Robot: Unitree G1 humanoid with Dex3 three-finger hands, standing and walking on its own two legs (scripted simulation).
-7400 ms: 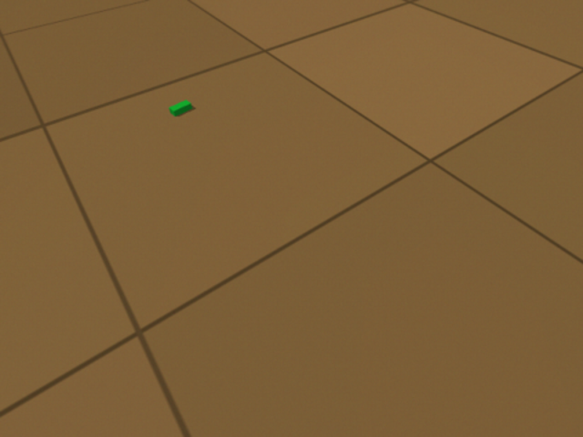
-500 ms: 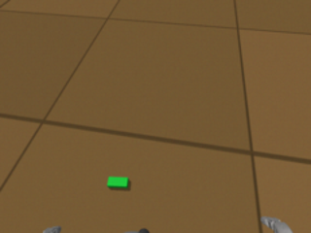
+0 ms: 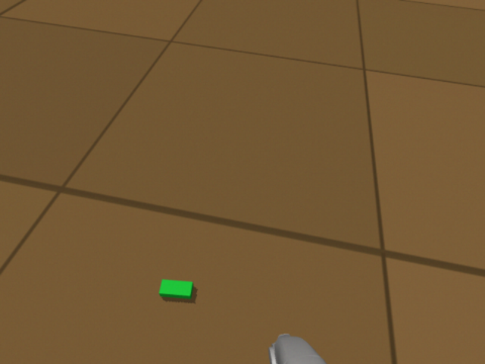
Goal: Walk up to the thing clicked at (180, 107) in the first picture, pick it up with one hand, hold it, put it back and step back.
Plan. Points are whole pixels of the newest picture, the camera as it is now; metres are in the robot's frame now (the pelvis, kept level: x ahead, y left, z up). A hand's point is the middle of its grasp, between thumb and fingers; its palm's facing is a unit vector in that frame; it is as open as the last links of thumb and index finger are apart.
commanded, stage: walk up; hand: left
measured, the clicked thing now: (176, 289) +0.50 +0.23 -0.75
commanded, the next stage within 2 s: stand in 1.38 s
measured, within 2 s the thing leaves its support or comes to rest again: neither
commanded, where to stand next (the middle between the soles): +0.09 +0.01 m, yaw -3 degrees
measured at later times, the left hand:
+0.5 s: hand out of the picture +0.13 +0.26 -0.16, palm faces -0.01 -0.92 -0.39, open 7.4 cm
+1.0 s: hand out of the picture +0.07 +0.27 -0.16, palm faces -0.06 -0.94 -0.33, open 7.4 cm
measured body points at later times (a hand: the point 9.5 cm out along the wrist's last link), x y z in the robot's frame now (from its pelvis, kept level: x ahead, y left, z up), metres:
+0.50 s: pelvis -0.01 -0.01 -0.02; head +0.04 +0.00 +0.43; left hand +0.13 +0.30 -0.13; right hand +0.06 -0.33 -0.13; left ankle -0.02 +0.10 -0.73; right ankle +0.08 -0.15 -0.72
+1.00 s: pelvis -0.01 +0.02 +0.00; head +0.00 +0.03 +0.44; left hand +0.07 +0.32 -0.14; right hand +0.06 -0.31 -0.11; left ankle +0.03 +0.13 -0.73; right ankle -0.02 -0.12 -0.71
